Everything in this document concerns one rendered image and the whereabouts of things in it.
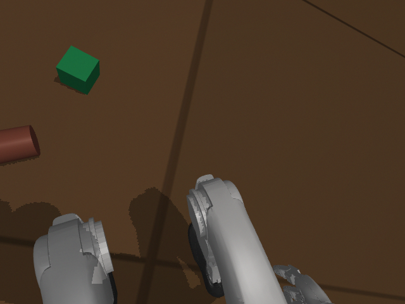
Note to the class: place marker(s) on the right robot hand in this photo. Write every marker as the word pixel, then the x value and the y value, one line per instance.
pixel 307 291

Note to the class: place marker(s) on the right robot foot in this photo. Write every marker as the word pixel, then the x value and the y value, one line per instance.
pixel 214 289

